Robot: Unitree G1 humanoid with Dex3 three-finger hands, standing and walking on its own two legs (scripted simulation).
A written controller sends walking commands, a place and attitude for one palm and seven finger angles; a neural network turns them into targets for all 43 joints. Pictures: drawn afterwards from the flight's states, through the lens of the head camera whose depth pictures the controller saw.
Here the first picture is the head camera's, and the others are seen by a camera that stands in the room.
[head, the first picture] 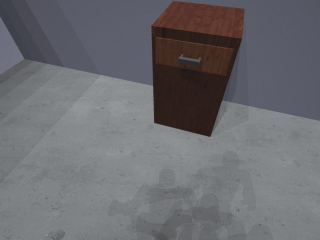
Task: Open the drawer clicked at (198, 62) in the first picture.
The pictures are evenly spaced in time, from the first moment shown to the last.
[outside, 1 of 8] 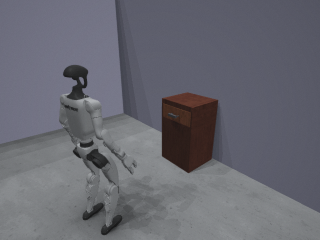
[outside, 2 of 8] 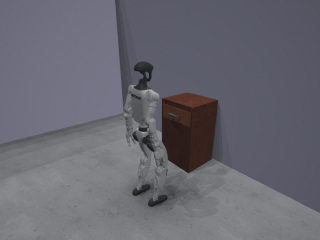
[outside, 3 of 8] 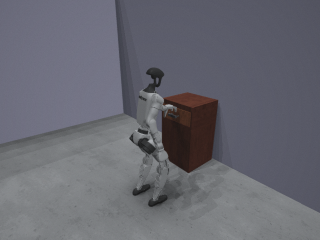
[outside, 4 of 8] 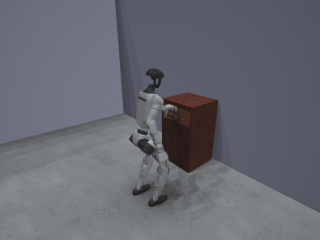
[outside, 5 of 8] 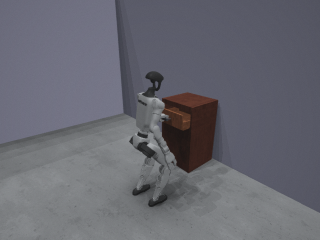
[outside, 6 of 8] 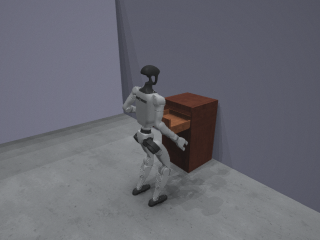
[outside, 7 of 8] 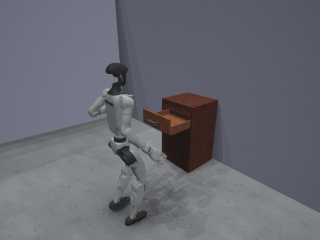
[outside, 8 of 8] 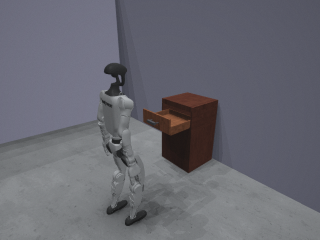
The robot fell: no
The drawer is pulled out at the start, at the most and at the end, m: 0.00 0.30 0.30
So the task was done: yes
